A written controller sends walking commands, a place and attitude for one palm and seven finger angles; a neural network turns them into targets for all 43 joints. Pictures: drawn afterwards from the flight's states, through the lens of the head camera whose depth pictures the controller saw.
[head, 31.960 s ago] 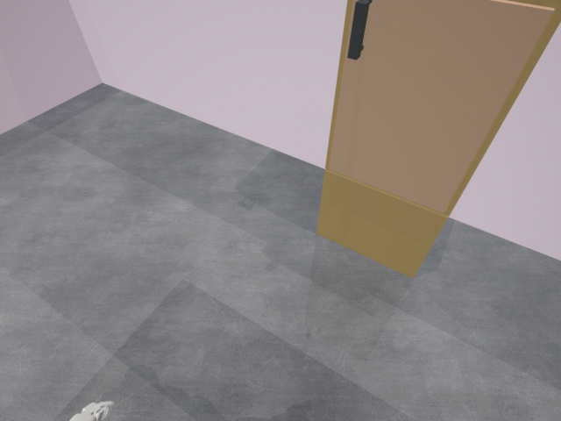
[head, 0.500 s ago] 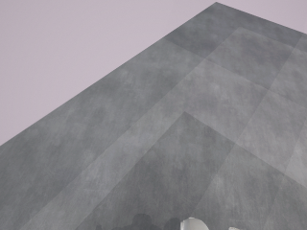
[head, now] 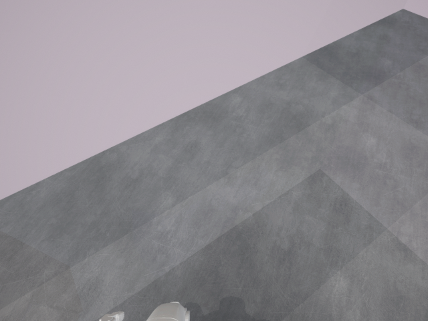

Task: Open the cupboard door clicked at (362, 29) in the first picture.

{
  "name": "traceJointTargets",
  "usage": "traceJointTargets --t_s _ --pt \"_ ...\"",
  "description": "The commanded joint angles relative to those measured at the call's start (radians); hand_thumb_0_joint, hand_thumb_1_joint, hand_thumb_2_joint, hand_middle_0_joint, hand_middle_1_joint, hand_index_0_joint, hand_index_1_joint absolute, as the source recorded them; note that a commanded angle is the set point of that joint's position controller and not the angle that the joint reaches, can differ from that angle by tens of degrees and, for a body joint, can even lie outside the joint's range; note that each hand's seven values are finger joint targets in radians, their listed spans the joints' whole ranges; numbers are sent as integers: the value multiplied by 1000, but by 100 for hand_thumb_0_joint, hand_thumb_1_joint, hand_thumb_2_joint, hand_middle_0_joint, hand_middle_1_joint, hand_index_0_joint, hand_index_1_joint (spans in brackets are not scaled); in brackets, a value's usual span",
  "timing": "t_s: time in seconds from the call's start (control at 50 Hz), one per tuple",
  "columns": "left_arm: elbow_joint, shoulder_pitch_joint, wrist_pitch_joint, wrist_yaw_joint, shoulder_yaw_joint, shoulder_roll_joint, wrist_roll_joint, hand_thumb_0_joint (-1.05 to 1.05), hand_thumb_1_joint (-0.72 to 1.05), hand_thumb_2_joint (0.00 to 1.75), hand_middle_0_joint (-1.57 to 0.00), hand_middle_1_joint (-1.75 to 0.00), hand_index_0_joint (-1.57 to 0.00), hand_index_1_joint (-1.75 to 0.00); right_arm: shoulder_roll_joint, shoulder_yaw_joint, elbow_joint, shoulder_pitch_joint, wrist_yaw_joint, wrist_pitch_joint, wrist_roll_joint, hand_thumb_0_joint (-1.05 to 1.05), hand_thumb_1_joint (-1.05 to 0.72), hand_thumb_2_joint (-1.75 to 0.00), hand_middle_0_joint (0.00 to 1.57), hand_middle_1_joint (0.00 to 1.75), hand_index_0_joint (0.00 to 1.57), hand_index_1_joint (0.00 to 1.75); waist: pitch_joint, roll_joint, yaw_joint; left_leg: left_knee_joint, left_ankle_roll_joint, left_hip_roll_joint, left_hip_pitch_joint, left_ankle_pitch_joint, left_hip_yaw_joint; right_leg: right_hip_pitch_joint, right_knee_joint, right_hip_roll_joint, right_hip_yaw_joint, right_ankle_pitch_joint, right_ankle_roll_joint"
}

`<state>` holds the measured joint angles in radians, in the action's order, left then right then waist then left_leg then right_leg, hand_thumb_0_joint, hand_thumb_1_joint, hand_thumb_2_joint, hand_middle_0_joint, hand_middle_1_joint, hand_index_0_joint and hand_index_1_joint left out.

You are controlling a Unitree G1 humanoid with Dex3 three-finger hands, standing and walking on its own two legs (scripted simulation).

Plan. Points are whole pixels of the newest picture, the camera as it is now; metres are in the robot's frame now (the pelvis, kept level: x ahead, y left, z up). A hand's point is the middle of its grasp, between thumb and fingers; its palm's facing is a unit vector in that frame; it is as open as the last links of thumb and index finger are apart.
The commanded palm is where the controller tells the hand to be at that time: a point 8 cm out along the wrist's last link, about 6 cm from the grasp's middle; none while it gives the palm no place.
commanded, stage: turn to face it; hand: left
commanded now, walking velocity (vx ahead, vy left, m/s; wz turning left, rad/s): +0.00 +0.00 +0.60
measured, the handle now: out of the picture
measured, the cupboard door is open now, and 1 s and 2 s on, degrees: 44 44 44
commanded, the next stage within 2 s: none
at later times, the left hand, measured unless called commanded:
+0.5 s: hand out of the picture +0.04 +0.26 -0.16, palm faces +0.28 -0.93 -0.25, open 7.4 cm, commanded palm none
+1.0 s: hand out of the picture -0.04 +0.19 -0.16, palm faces +0.58 -0.77 -0.27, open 7.3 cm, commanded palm none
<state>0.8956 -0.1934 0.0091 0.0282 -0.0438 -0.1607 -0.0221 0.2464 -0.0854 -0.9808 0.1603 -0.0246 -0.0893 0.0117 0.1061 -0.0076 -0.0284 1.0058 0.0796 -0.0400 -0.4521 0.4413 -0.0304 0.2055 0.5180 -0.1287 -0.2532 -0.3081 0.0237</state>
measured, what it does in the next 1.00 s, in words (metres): steps on the spot, turning left: left foot, then right foot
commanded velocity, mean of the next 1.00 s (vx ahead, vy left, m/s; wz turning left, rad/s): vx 0.00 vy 0.00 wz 0.60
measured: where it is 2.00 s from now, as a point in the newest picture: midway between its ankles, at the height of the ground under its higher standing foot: outside the picture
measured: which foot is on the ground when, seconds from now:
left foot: up 0.00-0.14, down 0.16-0.64, up 0.66-1.00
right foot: down 0.00-0.16, up 0.18-0.62, down 0.64-1.00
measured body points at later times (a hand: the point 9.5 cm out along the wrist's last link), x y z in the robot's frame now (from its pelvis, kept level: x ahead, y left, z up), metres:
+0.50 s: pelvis +0.00 +0.04 +0.00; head +0.04 +0.06 +0.45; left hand +0.02 +0.31 -0.14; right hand +0.12 -0.19 -0.14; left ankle -0.01 +0.13 -0.74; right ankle +0.03 -0.12 -0.68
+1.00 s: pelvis +0.02 -0.01 +0.00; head +0.08 +0.01 +0.44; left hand -0.07 +0.23 -0.14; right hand +0.23 -0.18 -0.16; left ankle -0.07 +0.11 -0.68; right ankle +0.03 -0.10 -0.74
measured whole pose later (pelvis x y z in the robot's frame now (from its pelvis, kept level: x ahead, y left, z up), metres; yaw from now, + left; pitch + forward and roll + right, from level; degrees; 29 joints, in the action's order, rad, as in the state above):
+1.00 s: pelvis +0.02 -0.01 +0.00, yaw +35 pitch +0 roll +3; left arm 0.90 -0.22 0.01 0.03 -0.05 -0.17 -0.02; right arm 0.25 -0.08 -0.98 0.12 -0.02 -0.09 0.01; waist 0.12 0.00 -0.02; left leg 0.94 0.07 -0.03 -0.44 0.44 -0.03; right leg 0.15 0.52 -0.12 -0.27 -0.36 0.02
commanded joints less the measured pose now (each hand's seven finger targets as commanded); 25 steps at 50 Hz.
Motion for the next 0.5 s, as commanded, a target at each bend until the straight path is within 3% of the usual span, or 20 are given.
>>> traceJointTargets --t_s 0.0,0.04,0.06,0.08,0.1,0.12,0.14,0.16,0.18,0.2,0.26,0.32,0.38,0.42,0.48 --pt "-29 -98 9 8 -61 -219 -11 0 90 90 -20 -30 -20 -30 20 3 109 -84 -5 35 0 0 -90 -90 20 30 20 30 -118 224 64 -145 -20 0 -31 34 -58 -168 -99 -269 149 616 83" --pt "-28 -88 6 4 -68 -237 -13 0 90 90 -20 -30 -20 -30 24 4 115 -72 -5 43 -4 0 -90 -90 20 30 20 30 -132 229 59 -246 -33 9 23 35 -80 -165 -64 -283 136 606 82" --pt "-27 -78 5 2 -72 -244 -12 0 90 90 -20 -30 -20 -30 29 2 114 -51 -4 47 -3 0 -90 -90 20 30 20 30 -147 216 44 -316 -39 14 74 -5 -90 -147 -31 -285 119 585 69" --pt "-29 -66 3 -1 -74 -246 -8 0 90 90 -20 -30 -20 -30 42 -2 110 -21 -4 50 -1 0 -90 -90 20 30 20 30 -158 193 23 -402 -46 24 161 -85 -97 -96 14 -275 89 524 43" --pt "-31 -53 0 -6 -74 -240 1 0 90 90 -20 -30 -20 -30 69 -10 100 32 -3 56 2 0 -90 -90 20 30 20 30 -181 129 -14 -527 -60 24 294 -208 -82 -15 112 -246 49 453 2" --pt "-49 -47 -6 -12 -66 -198 6 0 90 90 -20 -30 -20 -30 154 -31 92 94 1 63 8 0 -90 -90 20 30 20 30 -227 -87 -48 -603 -123 -125 450 -392 126 157 309 -149 7 185 -60" --pt "-101 15 -14 -16 -43 -132 12 0 90 90 -20 -30 -20 -30 261 -58 85 158 14 64 13 0 -90 -90 20 30 20 30 -229 -347 -93 -643 -277 -372 511 -803 467 400 536 -13 53 -384 -123" --pt "-121 71 -30 -7 -43 -154 0 0 90 90 -20 -30 -20 -30 264 -53 67 184 22 58 11 0 -90 -90 20 30 20 30 -233 -206 -93 -621 -334 -413 480 -830 415 414 632 -15 188 -377 -100" --pt "-113 85 -34 -5 -45 -154 -3 0 90 90 -20 -30 -20 -30 234 -42 77 153 30 65 13 0 -90 -90 20 30 20 30 -212 -176 -77 -639 -314 -350 418 -707 369 407 649 -21 221 -299 -93" --pt "-89 69 -36 -8 -53 -146 -3 0 90 90 -20 -30 -20 -30 213 -40 102 83 39 68 14 0 -90 -90 20 30 20 30 -182 -215 -44 -641 -284 -289 378 -625 337 415 666 -13 233 -226 -99" --pt "-38 6 -42 -22 -56 -159 -6 0 90 90 -20 -30 -20 -30 167 -18 127 -7 41 75 11 0 -90 -90 20 30 20 30 -112 -131 13 -686 -225 -194 280 -495 243 383 675 10 248 -68 -113" --pt "-29 -15 -41 -20 -56 -158 -5 0 90 90 -20 -30 -20 -30 161 -14 121 19 41 81 8 0 -90 -90 20 30 20 30 -118 -107 22 -693 -228 -176 294 -491 245 367 620 22 248 -33 -125" --pt "-45 15 -41 -17 -53 -149 -2 0 90 90 -20 -30 -20 -30 161 -17 112 45 39 78 12 0 -90 -90 20 30 20 30 -117 -101 9 -697 -247 -179 289 -442 299 353 538 38 254 -50 -129" --pt "-64 40 -38 -16 -51 -144 -1 0 90 90 -20 -30 -20 -30 167 -21 111 61 38 75 14 0 -90 -90 20 30 20 30 -120 -121 0 -687 -254 -180 292 -423 329 335 465 50 250 -75 -126" --pt "-82 61 -32 -13 -45 -131 4 0 90 90 -20 -30 -20 -30 162 -27 110 65 37 70 18 0 -90 -90 20 30 20 30 -141 -146 -6 -647 -256 -166 287 -497 364 263 327 84 242 -111 -114"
